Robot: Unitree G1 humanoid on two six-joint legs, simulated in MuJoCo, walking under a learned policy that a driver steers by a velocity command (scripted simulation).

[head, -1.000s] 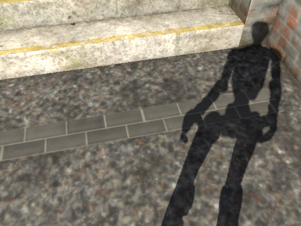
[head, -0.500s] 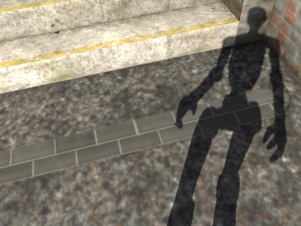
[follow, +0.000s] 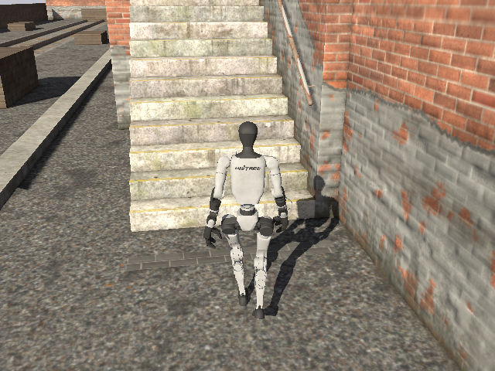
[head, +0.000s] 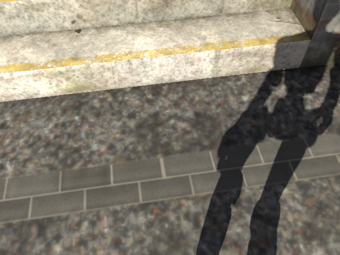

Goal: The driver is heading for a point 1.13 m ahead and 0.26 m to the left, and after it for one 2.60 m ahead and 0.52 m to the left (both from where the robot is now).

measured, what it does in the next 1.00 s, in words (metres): walks ahead, turning left: right foot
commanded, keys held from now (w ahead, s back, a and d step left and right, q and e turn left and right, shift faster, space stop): q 0.40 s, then w+q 0.24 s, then w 0.36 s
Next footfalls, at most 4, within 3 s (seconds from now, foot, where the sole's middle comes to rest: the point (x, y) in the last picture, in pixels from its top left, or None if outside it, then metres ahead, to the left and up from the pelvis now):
0.54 right None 0.15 -0.13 -0.75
1.02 left None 0.31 0.17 -0.75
1.58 right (141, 199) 0.64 0.17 -0.75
2.06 left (106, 139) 0.93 0.36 -0.75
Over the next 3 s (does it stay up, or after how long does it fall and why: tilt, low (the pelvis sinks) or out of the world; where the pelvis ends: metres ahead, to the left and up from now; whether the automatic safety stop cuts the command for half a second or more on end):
stays up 0.83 0.25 0.03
